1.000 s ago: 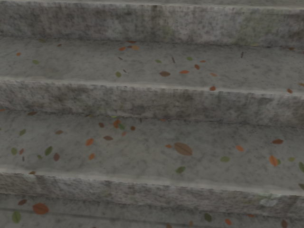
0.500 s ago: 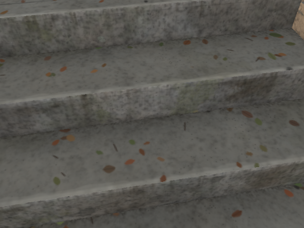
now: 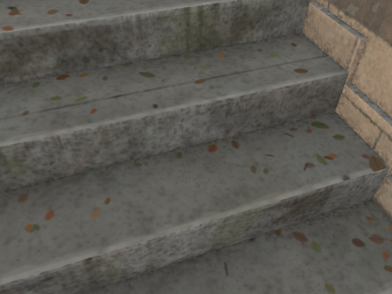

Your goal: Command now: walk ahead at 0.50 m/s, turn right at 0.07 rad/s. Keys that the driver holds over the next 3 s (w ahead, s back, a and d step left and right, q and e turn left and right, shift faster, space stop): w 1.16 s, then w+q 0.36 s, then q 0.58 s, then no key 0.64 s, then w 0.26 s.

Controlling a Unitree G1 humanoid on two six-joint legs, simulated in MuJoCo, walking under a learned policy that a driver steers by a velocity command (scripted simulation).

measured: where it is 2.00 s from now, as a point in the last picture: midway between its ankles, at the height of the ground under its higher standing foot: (178, 79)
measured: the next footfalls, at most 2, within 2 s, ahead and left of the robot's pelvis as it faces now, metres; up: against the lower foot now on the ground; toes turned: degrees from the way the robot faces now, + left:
right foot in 0.44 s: +0.47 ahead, -0.10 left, +0.17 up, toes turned -6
left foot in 0.98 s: +0.69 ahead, +0.11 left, +0.33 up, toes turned +5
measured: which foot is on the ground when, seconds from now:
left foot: down 0.00-0.44, up 0.46-0.96, down 0.98-1.00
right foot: up 0.00-0.42, down 0.44-1.00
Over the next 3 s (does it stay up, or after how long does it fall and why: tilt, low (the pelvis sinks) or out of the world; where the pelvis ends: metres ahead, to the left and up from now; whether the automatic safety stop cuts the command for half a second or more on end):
stays up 1.20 0.17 0.73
